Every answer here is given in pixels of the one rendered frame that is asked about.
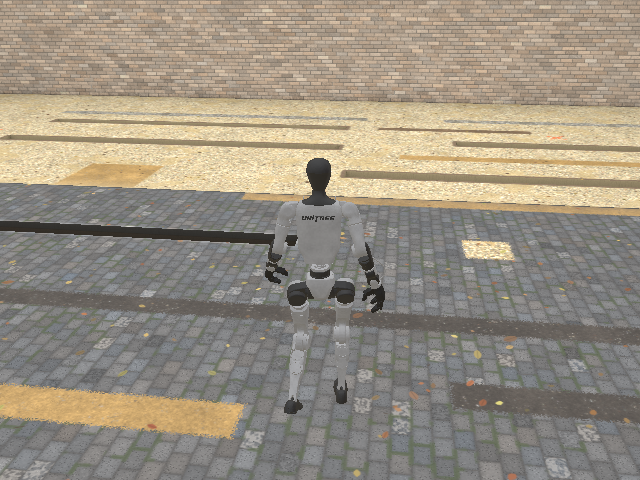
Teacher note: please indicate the robot left forearm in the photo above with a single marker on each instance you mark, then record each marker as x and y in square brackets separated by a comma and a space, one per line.
[273, 259]

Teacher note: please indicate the robot left hand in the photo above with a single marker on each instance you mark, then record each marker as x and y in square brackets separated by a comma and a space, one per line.
[271, 278]

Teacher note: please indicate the robot left foot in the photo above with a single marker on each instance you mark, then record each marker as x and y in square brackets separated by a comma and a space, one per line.
[291, 407]

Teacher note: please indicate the robot right hand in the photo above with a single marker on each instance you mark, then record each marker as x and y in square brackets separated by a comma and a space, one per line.
[379, 298]

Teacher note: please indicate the robot left upper arm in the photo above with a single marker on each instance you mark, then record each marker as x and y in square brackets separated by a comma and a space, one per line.
[287, 211]

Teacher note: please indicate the robot right forearm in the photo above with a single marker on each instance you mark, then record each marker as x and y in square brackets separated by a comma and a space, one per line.
[369, 269]

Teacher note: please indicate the robot right thigh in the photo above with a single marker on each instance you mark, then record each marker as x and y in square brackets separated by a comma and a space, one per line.
[344, 297]

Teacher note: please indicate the robot right upper arm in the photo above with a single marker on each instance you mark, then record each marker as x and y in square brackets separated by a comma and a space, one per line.
[351, 212]

